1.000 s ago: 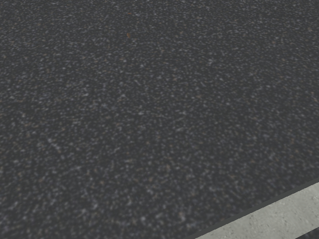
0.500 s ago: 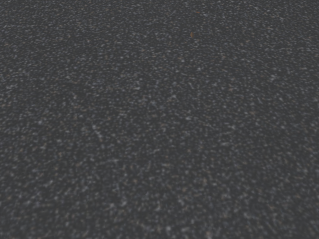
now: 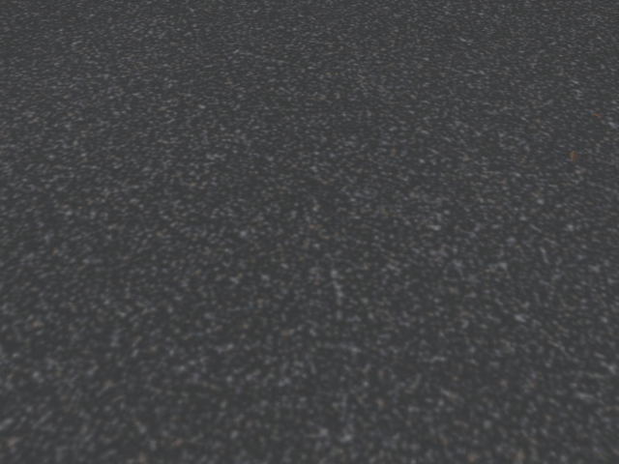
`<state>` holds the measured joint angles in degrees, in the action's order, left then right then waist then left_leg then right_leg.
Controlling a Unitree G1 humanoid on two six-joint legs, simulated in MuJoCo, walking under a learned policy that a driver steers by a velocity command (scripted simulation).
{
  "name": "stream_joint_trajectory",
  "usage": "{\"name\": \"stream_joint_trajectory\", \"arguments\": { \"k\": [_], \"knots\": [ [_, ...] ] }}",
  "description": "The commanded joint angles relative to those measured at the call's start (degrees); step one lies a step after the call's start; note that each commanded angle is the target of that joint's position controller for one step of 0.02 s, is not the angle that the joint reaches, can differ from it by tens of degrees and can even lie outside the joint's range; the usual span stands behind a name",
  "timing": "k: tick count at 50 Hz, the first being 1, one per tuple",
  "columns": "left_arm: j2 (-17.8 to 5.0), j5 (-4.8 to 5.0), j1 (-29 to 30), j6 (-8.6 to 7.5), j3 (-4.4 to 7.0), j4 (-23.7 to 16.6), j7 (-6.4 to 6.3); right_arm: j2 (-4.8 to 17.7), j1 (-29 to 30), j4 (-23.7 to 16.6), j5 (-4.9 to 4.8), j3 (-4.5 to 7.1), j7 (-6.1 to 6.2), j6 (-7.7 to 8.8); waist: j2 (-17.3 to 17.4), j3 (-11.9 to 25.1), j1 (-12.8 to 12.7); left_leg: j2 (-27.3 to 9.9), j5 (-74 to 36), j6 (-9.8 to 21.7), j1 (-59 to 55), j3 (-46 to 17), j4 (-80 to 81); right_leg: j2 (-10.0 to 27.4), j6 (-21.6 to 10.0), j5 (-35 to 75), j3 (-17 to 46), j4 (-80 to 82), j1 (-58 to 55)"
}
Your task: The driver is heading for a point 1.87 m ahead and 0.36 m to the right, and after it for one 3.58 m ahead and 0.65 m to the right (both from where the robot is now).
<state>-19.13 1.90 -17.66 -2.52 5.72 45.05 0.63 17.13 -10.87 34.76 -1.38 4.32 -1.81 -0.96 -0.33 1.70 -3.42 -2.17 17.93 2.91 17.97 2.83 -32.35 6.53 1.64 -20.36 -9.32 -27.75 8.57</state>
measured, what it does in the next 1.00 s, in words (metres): goes down: right foot 0.05 m lower, then left foot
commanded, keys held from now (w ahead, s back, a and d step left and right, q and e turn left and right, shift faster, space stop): w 0.92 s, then w+e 0.08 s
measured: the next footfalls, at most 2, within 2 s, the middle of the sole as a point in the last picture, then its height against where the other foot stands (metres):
right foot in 0.52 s outside the picture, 0.05 m lower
left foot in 1.00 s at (254, 372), level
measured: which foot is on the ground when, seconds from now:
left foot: down 0.00-0.52, up 0.54-0.98, down 1.00-1.00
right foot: down 0.00-0.00, up 0.02-0.50, down 0.52-1.00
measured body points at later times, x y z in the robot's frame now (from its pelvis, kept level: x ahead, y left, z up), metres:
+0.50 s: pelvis +0.26 +0.02 -0.04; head +0.30 +0.04 +0.41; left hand +0.50 +0.26 -0.11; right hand +0.23 -0.27 -0.15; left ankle +0.00 +0.11 -0.73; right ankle +0.41 -0.06 -0.77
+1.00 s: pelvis +0.57 +0.07 -0.06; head +0.61 +0.08 +0.39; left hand +0.53 +0.36 -0.19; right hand +0.83 -0.14 -0.12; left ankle +0.70 +0.18 -0.78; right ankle +0.41 -0.06 -0.78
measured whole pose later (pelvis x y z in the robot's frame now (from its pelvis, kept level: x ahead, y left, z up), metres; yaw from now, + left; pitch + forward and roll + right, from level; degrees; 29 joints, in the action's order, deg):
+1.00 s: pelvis +0.57 +0.07 -0.06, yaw +4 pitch +2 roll -2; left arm -17.6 1.2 -21.6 -2.8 3.2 52.6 0.2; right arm 14.6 -1.3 37.1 -0.1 1.4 -1.6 5.2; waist 1.0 -2.0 -4.8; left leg -1.1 2.4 3.0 28.6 0.0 -28.2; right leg -2.7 -1.7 -25.6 0.3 -21.9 -3.0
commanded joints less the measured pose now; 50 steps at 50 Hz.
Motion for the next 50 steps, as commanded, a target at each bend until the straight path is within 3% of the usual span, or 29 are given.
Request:
{"name": "stream_joint_trajectory", "arguments": {
  "k": [1, 2, 3, 4, 5, 8, 11, 14, 19, 22, 24, 25, 26, 27, 28, 29, 30, 31, 32, 33, 36, 38, 40, 43, 45, 47, 48, 49, 50],
  "knots": [
    [0.22, -3.09, 6.87, -2.44, -1.37, -8.39, 0.93, 17.25, -18.01, 0.85, -0.05, 4.9, 1.15, 1.41, 21.78, 3.37, 7.93, -15.26, 0.75, 12.76, -32.83, -33.13, 13.26, -4.94, -1.27, -12.44, 0.94, -35.28, 37.61],
    [-4.53, -1.15, 10.09, -3.78, -0.34, -9.06, 0.99, 13.49, -17.64, 0.17, -0.15, 3.79, 0.42, 3.04, 14.68, 3.68, 10.35, -19.1, 11.01, 18.54, -29.79, -42.44, 20.51, -5.08, -1.93, -11.65, 9.94, -40.92, 45.37],
    [-7.41, 0.57, 12.09, -4.38, 0.44, -9.5, 1.21, 10.37, -15.07, 0.08, 0.37, 2.6, 0.08, 4.18, 11.25, -1.28, 8.99, -17.97, 9.73, 16.84, -26.02, -37.91, 21.27, -2.32, -3.58, -6.33, 11.69, -40.68, 46.1],
    [-7.0, 0.15, 11.08, -4.29, 0.41, -8.4, 1.26, 7.98, -12.06, -0.05, 0.52, 1.77, 0.04, 4.64, 8.46, -3.1, 7.02, -15.66, 4.66, 14.78, -23.03, -31.86, 20.22, -0.51, -3.87, -1.37, 11.69, -38.71, 44.39],
    [-6.36, -1.17, 10.53, -4.04, 0.23, -7.35, 1.29, 6.78, -9.67, -0.4, 0.51, 1.18, 0.15, 4.62, 6.48, -3.66, 5.87, -13.69, -1.53, 13.15, -20.75, -27.15, 20.1, 0.41, -3.45, 1.97, 11.97, -35.63, 42.19],
    [-4.57, -2.1, 9.77, -3.57, -0.18, -5.47, 1.91, 7.35, -7.64, -0.06, 1.28, 0.97, 1.33, 5.16, 5.22, -2.7, 3.95, -10.31, -21.38, 10.58, -17.47, -17.77, 20.95, -0.06, -1.77, 12.69, 10.95, -28.39, 36.19],
    [-3.16, -1.7, 14.14, -3.73, -0.8, -6.02, 1.98, 8.28, -9.85, 2.52, 0.77, 1.14, 2.57, 5.82, 3.6, -3.85, 4.3, -7.31, -23.04, 8.2, -15.35, -11.68, 22.2, -1.76, -0.81, 25.57, 11.03, -15.39, 33.54],
    [-0.14, -1.63, 20.45, -4.21, -2.25, -7.3, 3.02, 8.01, -13.11, 5.13, 0.28, 1.13, 3.16, 5.92, 4.23, -5.78, 6.94, -5.58, -17.18, 6.43, -10.1, -8.48, 23.41, -4.42, -1.66, 37.69, 9.21, -3.71, 25.3],
    [-0.43, -1.26, 25.87, -4.57, -2.76, -9.62, 4.74, 7.41, -16.82, 9.18, -0.21, 1.44, 3.47, 5.42, 3.09, -8.78, 8.27, -8.63, -15.79, 6.19, -17.14, -9.76, 16.84, -3.84, -4.92, 37.09, 11.48, 3.56, 28.77],
    [-0.78, -1.75, 26.27, -4.8, -2.91, -9.81, 4.69, 7.75, -18.44, 10.43, 0.0, 1.64, 3.5, 4.46, 2.93, -8.1, 8.43, -9.89, -27.32, 5.77, -23.0, -11.48, 11.05, -5.08, -6.01, 28.94, 10.1, 5.1, 28.56],
    [-3.7, -1.98, 19.49, -4.99, -1.43, -8.15, 3.64, 9.69, -18.44, 10.75, 0.26, 1.97, 3.14, 3.94, 4.16, -2.53, 4.89, -8.76, -47.87, 4.88, -25.91, -11.55, 0.65, -7.98, -7.96, 21.03, 7.33, 3.9, 19.33],
    [-5.65, -1.69, 10.82, -4.95, -0.51, -5.91, 2.96, 10.18, -16.54, 10.49, 0.51, 1.8, 2.79, 3.66, 4.73, 3.23, 0.06, -6.99, -53.41, 3.63, -22.38, -10.07, -9.14, -7.71, -9.91, 24.3, 6.82, 3.9, 6.46],
    [-7.63, -2.27, -0.07, -4.75, -0.12, -3.54, 2.4, 8.13, -14.65, 9.23, 1.28, 1.07, 2.62, 3.96, 3.55, 10.79, -4.41, -4.15, -41.15, 2.33, -7.02, -10.14, -24.47, -0.65, -13.08, 32.86, 13.32, -2.97, -15.23],
    [-10.59, -2.81, -4.55, -4.14, 0.17, -2.11, 2.34, -0.82, -25.27, 10.23, 2.24, -1.45, 1.88, 4.91, -15.15, 20.14, 0.77, 6.33, 18.93, -1.9, 16.63, -9.03, -48.89, 14.97, -22.43, 47.93, 34.37, -10.94, -40.35],
    [-8.15, -0.42, -11.36, -3.69, 0.42, 0.07, 2.52, 4.57, -23.81, 9.99, -0.57, -1.34, 2.05, 5.97, -10.52, 28.3, -4.7, 7.93, 20.12, -2.79, 24.68, -15.88, -55.36, 18.25, -26.73, 29.99, 48.77, -2.58, -46.37],
    [-6.48, -0.53, -6.79, -3.11, 0.04, -0.83, 1.71, 8.02, -13.74, 7.19, -2.42, -0.28, 2.39, 6.69, -5.16, 18.58, -5.26, 3.17, 13.91, -2.42, 29.11, -13.87, -51.82, 15.12, -22.99, 21.59, 42.13, 3.87, -38.63],
    [-5.17, -1.07, 0.16, -2.88, -0.52, -1.86, 1.27, 8.75, -7.99, 5.36, -1.74, -0.46, 2.77, 6.97, -0.6, 9.88, -3.24, 0.14, 8.36, -2.41, 27.96, -10.06, -48.19, 12.94, -20.42, 22.41, 36.71, 7.56, -26.55],
    [-4.49, -1.89, 3.94, -2.95, -1.07, -2.6, 1.13, 8.32, -6.31, 5.22, -0.48, -0.32, 3.09, 6.8, 1.91, 4.3, -0.69, -1.46, 5.48, -3.13, 25.5, -8.49, -46.7, 12.15, -20.34, 27.19, 34.24, 10.02, -15.66],
    [-3.63, -2.47, 5.38, -3.45, -1.4, -2.44, 1.12, 7.8, -7.4, 5.23, 0.44, 0.08, 3.02, 6.44, 1.26, 2.35, 2.07, -3.51, 1.92, -3.24, 20.78, -9.58, -42.32, 10.13, -19.63, 30.58, 31.08, 11.88, -8.22],
    [-2.65, -2.65, 6.15, -3.73, -1.64, -2.04, 1.22, 6.07, -8.8, 5.58, 0.73, -0.05, 2.86, 5.92, -1.24, 0.98, 3.91, -4.49, 0.61, -3.73, 17.64, -9.57, -39.02, 7.98, -18.73, 32.11, 27.72, 13.9, -3.77],
    [-3.54, -1.73, 6.33, -4.04, -1.4, -0.35, 0.88, 2.16, -6.88, 4.7, 1.24, -1.13, 2.81, 5.09, -3.44, -2.49, 5.0, -5.62, -3.36, -5.26, 16.34, -6.6, -27.22, 5.02, -17.35, 39.14, 19.03, 17.63, 3.03],
    [-4.53, -1.45, 5.94, -3.79, -1.14, 0.14, 0.32, 1.05, -2.53, 3.08, 1.67, -1.73, 2.4, 5.48, -3.37, -2.77, 4.16, -5.02, -11.21, -5.07, 14.59, -4.96, -17.2, 2.28, -15.75, 39.55, 14.5, 18.37, 4.39],
    [-5.16, -0.91, 3.68, -3.51, -1.01, 0.92, 0.05, 0.27, 2.79, 2.15, 1.4, -2.14, 1.77, 5.96, -2.7, -3.08, 1.78, -3.11, -20.66, -4.31, 11.88, -3.37, -7.01, 0.46, -14.0, 36.4, 12.19, 18.9, 3.77],
    [-6.32, -0.15, -1.01, -2.8, -0.82, 3.0, -0.1, 1.13, 8.79, 0.25, 0.69, -1.98, 0.93, 6.25, -2.34, -3.95, -0.55, -1.61, -25.79, -3.2, 12.26, -3.52, 0.08, 2.81, -13.25, 30.46, 13.77, 18.64, -2.17],
    [-6.86, -0.15, -2.51, -1.97, -0.65, 4.16, -0.25, 2.35, 10.92, -0.79, 0.69, -1.53, 0.38, 6.43, -2.14, -4.63, -0.43, -1.29, -22.61, -1.57, 14.37, -4.3, 2.24, 5.26, -12.48, 30.76, 14.76, 16.39, -7.6],
    [-7.61, -0.27, -2.92, -1.17, -0.38, 4.84, -0.58, 3.71, 10.35, -1.09, 0.9, -0.92, 0.08, 6.51, -2.48, -4.0, 1.08, -0.46, -17.32, -0.09, 12.64, -4.29, 3.18, 6.78, -11.47, 36.3, 15.95, 12.34, -11.13],
    [-8.17, -0.32, -2.19, -0.81, -0.29, 4.81, -0.71, 4.92, 7.18, -0.44, 1.07, -0.24, 0.14, 6.56, -3.04, -2.16, 3.35, 0.96, -14.91, 0.77, 7.72, -3.26, 3.93, 6.23, -10.81, 43.31, 15.97, 8.0, -11.46],
    [-7.67, -0.55, -1.08, -0.45, -0.63, 4.52, -0.76, 6.88, -0.43, 1.7, 1.18, 0.94, 0.43, 6.6, -2.38, 2.3, 7.59, 2.06, -16.01, 2.25, -3.13, -2.06, 5.4, 3.71, -9.51, 47.66, 14.69, -0.83, -9.02],
    [-5.24, -1.63, -0.69, -0.48, -1.75, 3.13, -0.78, 10.27, -10.5, 3.64, 1.84, 2.13, 1.02, 6.52, 0.55, 10.5, 11.65, -4.98, -18.97, 5.32, -20.53, -8.74, 2.4, 0.35, -7.64, 36.82, 13.19, -15.72, 0.92]
  ]
}}
Velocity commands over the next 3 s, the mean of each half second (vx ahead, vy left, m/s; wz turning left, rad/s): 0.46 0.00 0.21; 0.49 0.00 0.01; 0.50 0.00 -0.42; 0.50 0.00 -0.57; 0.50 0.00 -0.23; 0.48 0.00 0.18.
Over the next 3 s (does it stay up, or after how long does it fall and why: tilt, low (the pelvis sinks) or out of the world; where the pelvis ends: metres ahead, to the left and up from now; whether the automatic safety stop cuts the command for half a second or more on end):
stays up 1.54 -0.33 -0.05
